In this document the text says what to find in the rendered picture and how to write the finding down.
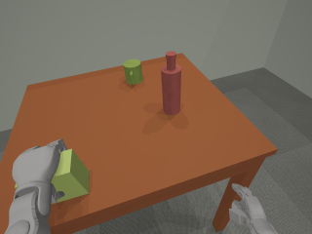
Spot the table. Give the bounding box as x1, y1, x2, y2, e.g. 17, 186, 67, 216
0, 53, 278, 234

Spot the robot right forearm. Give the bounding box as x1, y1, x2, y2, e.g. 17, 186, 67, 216
249, 217, 279, 234

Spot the robot left forearm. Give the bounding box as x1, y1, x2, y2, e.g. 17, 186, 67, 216
4, 181, 53, 234

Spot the right robot hand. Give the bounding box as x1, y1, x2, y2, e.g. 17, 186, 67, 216
229, 183, 267, 229

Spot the sponge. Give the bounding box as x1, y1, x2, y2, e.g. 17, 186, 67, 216
15, 148, 90, 204

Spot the left robot hand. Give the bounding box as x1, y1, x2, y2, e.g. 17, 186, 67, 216
12, 138, 68, 204

